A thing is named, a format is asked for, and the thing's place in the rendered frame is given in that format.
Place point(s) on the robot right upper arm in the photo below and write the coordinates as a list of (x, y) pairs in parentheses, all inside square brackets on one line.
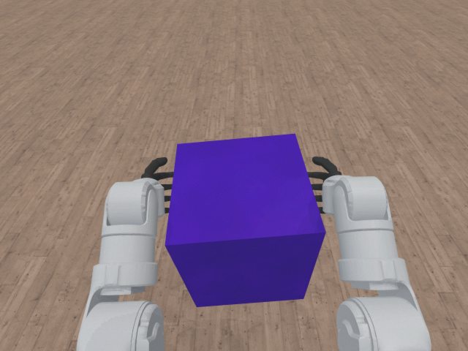
[(382, 323)]

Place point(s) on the robot left upper arm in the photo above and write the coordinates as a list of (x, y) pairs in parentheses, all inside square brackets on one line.
[(123, 326)]

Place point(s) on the right robot forearm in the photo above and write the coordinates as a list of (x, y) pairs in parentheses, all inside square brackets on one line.
[(369, 257)]

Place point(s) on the carton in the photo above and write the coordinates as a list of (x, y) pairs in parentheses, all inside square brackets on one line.
[(243, 223)]

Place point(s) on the right robot hand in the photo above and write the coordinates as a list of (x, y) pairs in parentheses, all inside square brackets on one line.
[(330, 167)]

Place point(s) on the left robot forearm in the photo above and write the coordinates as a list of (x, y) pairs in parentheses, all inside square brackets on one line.
[(126, 261)]

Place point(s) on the left robot hand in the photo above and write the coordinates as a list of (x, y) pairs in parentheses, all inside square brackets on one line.
[(150, 173)]

